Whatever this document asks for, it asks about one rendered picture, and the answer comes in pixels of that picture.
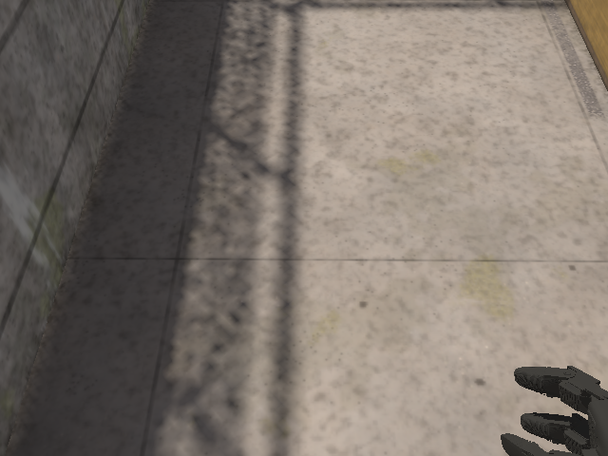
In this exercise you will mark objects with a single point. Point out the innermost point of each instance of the robot right hand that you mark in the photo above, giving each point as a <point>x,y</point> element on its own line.
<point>578,390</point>

